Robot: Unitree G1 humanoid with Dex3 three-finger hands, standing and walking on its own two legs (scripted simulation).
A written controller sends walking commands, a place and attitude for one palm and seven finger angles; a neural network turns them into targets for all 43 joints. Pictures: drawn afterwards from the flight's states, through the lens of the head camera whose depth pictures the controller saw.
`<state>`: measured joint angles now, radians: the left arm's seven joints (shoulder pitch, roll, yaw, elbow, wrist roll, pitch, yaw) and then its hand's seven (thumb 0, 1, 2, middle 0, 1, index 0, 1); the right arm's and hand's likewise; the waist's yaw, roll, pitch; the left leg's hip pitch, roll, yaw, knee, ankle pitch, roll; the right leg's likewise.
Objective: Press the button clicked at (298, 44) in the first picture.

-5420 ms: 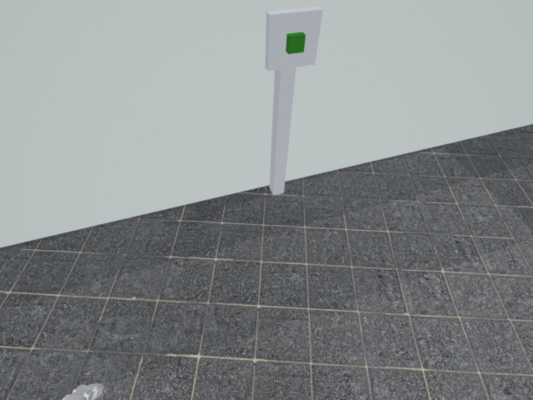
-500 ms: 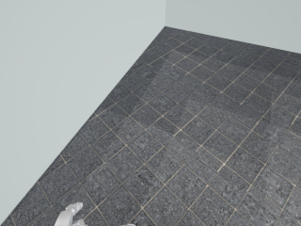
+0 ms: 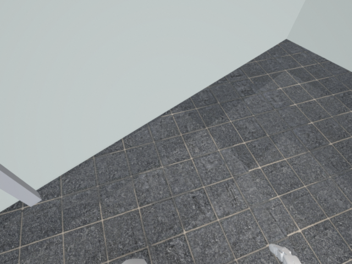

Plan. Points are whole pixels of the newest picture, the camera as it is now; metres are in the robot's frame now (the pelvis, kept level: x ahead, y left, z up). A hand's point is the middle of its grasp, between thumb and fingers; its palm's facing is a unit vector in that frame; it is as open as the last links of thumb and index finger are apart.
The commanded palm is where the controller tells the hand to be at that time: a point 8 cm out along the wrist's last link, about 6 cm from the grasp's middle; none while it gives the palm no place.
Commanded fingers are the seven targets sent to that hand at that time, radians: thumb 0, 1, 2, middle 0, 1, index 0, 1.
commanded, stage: turn to face it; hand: left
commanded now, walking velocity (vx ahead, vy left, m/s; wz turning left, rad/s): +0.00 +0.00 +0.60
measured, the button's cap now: out of the picture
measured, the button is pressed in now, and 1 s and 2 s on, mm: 0 0 0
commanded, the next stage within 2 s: take the last steps up to it in 1.20 s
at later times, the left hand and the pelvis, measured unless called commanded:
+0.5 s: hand out of the picture +0.03 +0.17 -0.12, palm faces +0.30 -0.91 -0.29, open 7.4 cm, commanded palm none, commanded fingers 0.00 0.90 0.90 -0.20 -0.30 -0.20 -0.30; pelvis +0.00 -0.04 +0.02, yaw +18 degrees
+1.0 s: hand out of the picture -0.09 +0.21 -0.15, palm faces +0.58 -0.78 -0.26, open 7.4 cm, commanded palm none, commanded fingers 0.00 0.90 0.90 -0.20 -0.30 -0.20 -0.30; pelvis -0.03 -0.01 +0.02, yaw +34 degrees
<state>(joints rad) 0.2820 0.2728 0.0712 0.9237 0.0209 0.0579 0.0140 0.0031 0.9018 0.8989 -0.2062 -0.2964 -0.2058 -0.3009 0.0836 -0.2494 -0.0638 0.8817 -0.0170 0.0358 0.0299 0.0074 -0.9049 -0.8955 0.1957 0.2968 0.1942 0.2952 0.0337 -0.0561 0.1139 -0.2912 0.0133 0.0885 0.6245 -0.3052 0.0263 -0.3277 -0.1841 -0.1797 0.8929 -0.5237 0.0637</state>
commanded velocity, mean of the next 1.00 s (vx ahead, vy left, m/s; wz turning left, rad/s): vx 0.00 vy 0.00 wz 0.53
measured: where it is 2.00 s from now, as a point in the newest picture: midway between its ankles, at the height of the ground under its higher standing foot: outside the picture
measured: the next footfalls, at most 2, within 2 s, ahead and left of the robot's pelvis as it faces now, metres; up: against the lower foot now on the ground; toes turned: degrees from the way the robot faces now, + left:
right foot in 0.32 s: +0.06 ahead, -0.13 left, +0.00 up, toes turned +8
left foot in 0.76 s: -0.03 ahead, +0.11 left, +0.00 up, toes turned +34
